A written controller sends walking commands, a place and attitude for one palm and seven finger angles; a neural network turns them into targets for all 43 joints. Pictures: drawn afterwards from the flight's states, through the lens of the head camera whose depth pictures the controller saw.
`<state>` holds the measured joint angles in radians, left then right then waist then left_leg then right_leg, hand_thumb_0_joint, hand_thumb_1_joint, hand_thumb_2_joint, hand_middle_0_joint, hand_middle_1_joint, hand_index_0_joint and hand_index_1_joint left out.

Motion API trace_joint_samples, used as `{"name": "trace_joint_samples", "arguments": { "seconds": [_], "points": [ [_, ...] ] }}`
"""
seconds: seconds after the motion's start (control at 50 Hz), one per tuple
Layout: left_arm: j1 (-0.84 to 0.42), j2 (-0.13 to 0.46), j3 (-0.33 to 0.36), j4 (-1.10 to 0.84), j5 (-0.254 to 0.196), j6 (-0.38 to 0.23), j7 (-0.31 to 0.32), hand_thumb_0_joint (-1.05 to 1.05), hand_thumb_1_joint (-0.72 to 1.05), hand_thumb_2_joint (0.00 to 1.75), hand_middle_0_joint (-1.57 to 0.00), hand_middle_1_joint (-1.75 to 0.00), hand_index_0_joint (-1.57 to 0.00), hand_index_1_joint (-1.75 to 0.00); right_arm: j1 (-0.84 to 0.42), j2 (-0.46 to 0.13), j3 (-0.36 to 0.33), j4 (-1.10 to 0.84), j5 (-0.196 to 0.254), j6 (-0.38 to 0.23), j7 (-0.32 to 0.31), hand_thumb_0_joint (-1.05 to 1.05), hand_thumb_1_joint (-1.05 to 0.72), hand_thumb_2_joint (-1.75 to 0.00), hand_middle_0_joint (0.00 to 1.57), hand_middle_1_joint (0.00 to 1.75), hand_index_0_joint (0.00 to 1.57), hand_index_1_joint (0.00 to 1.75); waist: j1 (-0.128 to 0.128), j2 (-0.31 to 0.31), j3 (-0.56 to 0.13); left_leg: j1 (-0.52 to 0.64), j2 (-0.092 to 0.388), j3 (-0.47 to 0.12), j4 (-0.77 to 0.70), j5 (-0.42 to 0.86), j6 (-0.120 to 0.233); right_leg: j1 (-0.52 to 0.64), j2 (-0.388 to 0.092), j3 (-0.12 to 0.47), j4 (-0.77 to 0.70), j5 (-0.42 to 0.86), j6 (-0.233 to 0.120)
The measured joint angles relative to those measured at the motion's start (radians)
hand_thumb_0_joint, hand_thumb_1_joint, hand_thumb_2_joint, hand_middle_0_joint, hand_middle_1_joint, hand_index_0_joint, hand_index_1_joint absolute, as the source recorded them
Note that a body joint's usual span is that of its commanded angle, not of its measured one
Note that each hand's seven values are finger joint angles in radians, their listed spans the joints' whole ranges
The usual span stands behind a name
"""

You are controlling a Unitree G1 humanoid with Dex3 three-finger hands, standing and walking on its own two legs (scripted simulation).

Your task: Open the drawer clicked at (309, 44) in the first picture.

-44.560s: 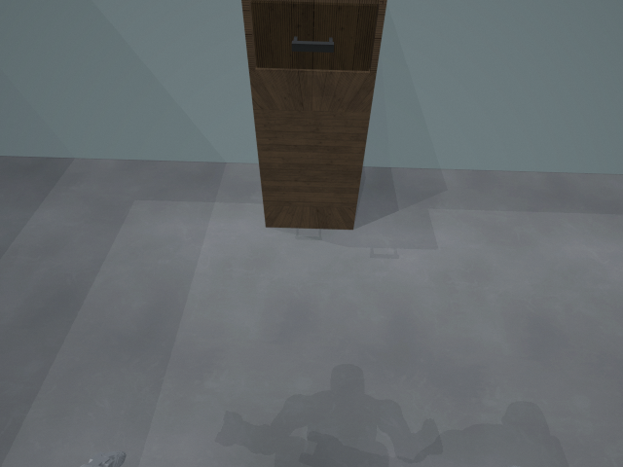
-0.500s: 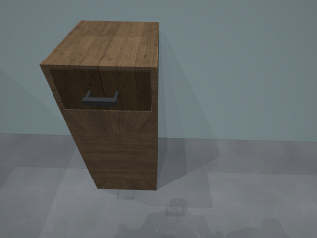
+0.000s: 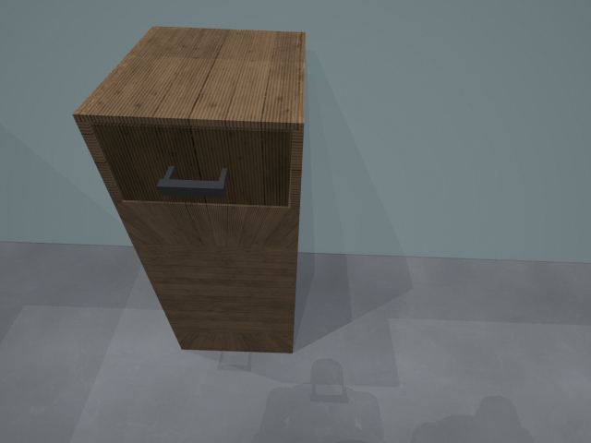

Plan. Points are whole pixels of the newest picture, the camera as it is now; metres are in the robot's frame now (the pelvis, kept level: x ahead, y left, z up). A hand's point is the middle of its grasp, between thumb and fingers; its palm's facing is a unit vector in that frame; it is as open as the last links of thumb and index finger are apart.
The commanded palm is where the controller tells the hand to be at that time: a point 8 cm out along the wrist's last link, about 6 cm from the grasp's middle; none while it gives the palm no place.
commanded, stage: come to a stop and stand still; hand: left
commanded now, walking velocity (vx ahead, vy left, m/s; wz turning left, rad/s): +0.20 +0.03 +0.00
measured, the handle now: (194, 180) +0.54 +0.22 +0.05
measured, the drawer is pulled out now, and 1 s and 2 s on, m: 0.00 0.00 0.00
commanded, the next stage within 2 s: look again from close up in 1.00 s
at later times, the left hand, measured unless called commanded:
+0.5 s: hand out of the picture +0.08 +0.17 -0.17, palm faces +0.01 -0.97 -0.23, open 7.3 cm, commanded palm none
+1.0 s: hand out of the picture +0.00 +0.22 -0.17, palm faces -0.01 -0.98 -0.21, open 7.4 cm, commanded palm none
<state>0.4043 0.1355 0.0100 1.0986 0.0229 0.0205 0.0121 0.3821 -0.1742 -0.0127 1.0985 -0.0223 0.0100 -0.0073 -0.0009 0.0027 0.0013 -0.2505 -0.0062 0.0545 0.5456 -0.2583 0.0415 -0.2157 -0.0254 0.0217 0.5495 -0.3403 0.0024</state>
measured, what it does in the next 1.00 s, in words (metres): stands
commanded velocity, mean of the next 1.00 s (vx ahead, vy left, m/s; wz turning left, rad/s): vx -0.06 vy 0.00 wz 0.00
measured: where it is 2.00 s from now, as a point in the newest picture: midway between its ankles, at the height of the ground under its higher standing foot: outside the picture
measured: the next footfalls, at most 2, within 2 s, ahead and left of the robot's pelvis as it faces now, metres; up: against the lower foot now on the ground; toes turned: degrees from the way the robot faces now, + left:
none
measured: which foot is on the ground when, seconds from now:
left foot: down 0.00-1.00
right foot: down 0.00-1.00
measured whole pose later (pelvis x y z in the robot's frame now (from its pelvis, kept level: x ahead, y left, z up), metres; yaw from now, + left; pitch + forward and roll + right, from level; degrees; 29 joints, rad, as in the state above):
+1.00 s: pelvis +0.00 +0.04 +0.00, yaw -2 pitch -2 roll +0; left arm 0.36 0.17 0.00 1.02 0.03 0.02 0.03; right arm 0.28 -0.19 0.00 0.97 -0.02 0.01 -0.01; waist 0.02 0.01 0.01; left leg -0.21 -0.06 0.12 0.47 -0.25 0.10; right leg -0.27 -0.07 -0.04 0.49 -0.19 0.02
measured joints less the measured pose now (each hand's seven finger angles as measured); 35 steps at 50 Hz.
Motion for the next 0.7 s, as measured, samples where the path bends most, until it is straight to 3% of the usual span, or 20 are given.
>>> {"name": "trace_joint_samples", "arguments": {
  "seconds": [0.1, 0.14, 0.2, 0.28, 0.36, 0.46, 0.56, 0.64, 0.7],
  "points": [
    [-0.001, -0.017, 0.004, -0.002, 0.008, -0.002, -0.001, 0.00, 0.91, 0.90, -0.21, -0.30, -0.20, -0.30, 0.011, 0.019, -0.006, -0.002, 0.002, -0.018, -0.004, 0.01, -0.91, -0.89, 0.20, 0.30, 0.20, 0.30, -0.004, 0.003, -0.002, 0.046, -0.006, 0.042, -0.039, -0.027, 0.015, -0.084, -0.016, -0.056, 0.204, -0.098, -0.026],
    [-0.017, -0.020, 0.004, -0.011, 0.005, -0.012, 0.002, 0.00, 0.91, 0.90, -0.20, -0.30, -0.20, -0.30, 0.011, 0.027, -0.002, 0.000, 0.002, -0.025, -0.009, 0.01, -0.91, -0.89, 0.20, 0.30, 0.20, 0.30, -0.011, 0.007, 0.006, 0.069, -0.009, 0.050, -0.068, -0.019, 0.009, -0.083, -0.018, -0.081, 0.159, -0.077, -0.020],
    [-0.046, -0.016, 0.004, -0.025, -0.002, -0.040, 0.017, 0.00, 0.91, 0.90, -0.20, -0.30, -0.20, -0.30, 0.004, 0.044, 0.008, 0.013, 0.012, -0.029, -0.021, 0.01, -0.90, -0.89, 0.20, 0.30, 0.20, 0.30, -0.010, -0.005, 0.019, 0.080, -0.015, 0.061, -0.051, -0.043, -0.006, -0.039, -0.017, -0.081, -0.006, 0.085, -0.013],
    [-0.080, -0.011, -0.005, -0.016, -0.004, -0.038, 0.038, 0.02, 0.94, 0.90, -0.20, -0.30, -0.20, -0.30, -0.022, 0.055, 0.008, 0.027, 0.022, -0.018, -0.026, 0.01, -0.91, -0.89, 0.20, 0.30, 0.20, 0.30, -0.022, 0.017, 0.012, 0.106, 0.004, 0.043, -0.079, -0.042, -0.021, -0.009, 0.004, -0.099, -0.033, 0.067, -0.026],
    [-0.112, 0.006, 0.000, -0.044, -0.008, -0.034, 0.048, 0.02, 0.94, 0.90, -0.20, -0.30, -0.20, -0.30, -0.070, 0.065, 0.002, 0.004, 0.021, -0.009, -0.031, 0.01, -0.91, -0.89, 0.20, 0.30, 0.20, 0.30, -0.016, 0.013, 0.032, 0.093, 0.014, 0.041, -0.067, -0.053, -0.027, -0.015, 0.012, -0.102, -0.038, 0.068, -0.030],
    [-0.155, 0.013, 0.010, -0.074, -0.006, -0.021, 0.048, 0.01, 0.93, 0.90, -0.21, -0.30, -0.20, -0.30, -0.116, 0.032, -0.019, -0.017, 0.017, 0.011, -0.033, 0.02, -0.92, -0.89, 0.20, 0.30, 0.20, 0.30, -0.007, 0.014, 0.064, 0.049, 0.015, 0.030, -0.001, -0.067, -0.026, -0.034, 0.009, -0.114, -0.014, 0.066, -0.029],
    [-0.169, 0.021, 0.009, -0.085, -0.007, -0.016, 0.053, 0.00, 0.92, 0.90, -0.21, -0.30, -0.20, -0.30, -0.146, 0.001, -0.026, -0.054, 0.021, 0.017, -0.025, 0.01, -0.92, -0.89, 0.20, 0.30, 0.20, 0.30, -0.004, 0.004, 0.069, 0.027, 0.015, 0.037, 0.033, -0.075, -0.012, -0.050, 0.005, -0.108, 0.001, 0.078, -0.016],
    [-0.157, 0.038, 0.002, -0.098, -0.005, -0.004, 0.045, 0.00, 0.92, 0.90, -0.21, -0.30, -0.20, -0.30, -0.146, -0.008, -0.019, -0.117, 0.012, 0.007, -0.015, 0.01, -0.91, -0.90, 0.20, 0.30, 0.20, 0.29, -0.017, -0.023, 0.049, 0.024, -0.008, 0.050, 0.042, -0.070, 0.018, -0.065, -0.017, -0.094, 0.033, 0.077, -0.002],
    [-0.152, 0.041, -0.002, -0.112, -0.002, 0.012, 0.034, 0.00, 0.91, 0.90, -0.21, -0.30, -0.20, -0.30, -0.131, -0.014, -0.009, -0.144, 0.003, 0.003, -0.010, 0.01, -0.91, -0.90, 0.20, 0.30, 0.20, 0.29, -0.009, -0.014, 0.024, 0.022, -0.015, 0.053, 0.039, -0.062, 0.033, -0.067, -0.022, -0.090, 0.032, 0.069, -0.012]
  ]
}}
